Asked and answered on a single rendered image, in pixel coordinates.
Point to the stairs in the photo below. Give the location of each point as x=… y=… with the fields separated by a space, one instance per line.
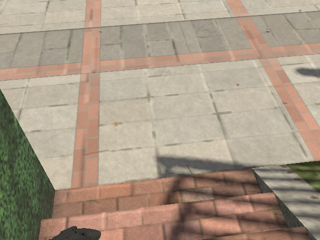
x=225 y=205

